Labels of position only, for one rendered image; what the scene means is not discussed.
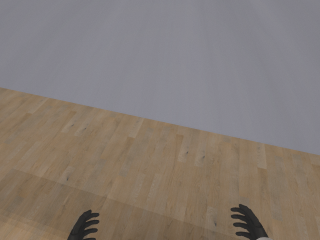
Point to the robot right hand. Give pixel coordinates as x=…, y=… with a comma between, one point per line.
x=252, y=224

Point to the robot left hand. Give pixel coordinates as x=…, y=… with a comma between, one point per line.
x=78, y=232

